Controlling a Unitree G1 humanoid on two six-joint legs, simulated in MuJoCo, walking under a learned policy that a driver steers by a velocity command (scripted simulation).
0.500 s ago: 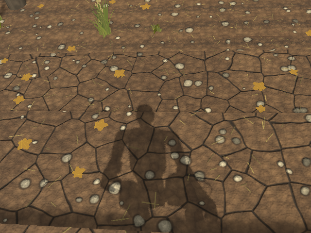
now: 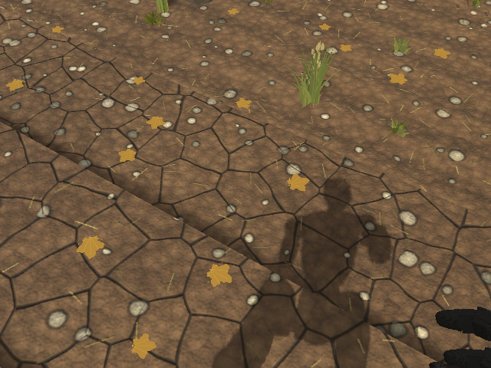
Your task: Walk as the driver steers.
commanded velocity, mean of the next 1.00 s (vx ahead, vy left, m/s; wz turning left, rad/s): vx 0.33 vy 0.00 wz -0.74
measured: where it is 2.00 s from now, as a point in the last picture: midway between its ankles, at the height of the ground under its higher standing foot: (306, 331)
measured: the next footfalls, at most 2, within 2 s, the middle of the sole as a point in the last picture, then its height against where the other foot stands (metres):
left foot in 0.14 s outside the picture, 0.17 m lower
right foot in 0.46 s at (342, 339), level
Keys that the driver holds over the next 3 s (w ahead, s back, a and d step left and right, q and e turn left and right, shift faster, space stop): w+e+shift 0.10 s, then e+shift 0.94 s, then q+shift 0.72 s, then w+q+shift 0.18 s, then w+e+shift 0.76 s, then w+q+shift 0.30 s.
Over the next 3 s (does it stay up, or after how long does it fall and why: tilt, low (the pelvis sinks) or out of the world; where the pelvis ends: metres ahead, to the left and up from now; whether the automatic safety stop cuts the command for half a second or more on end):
stays up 1.24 -0.56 -0.33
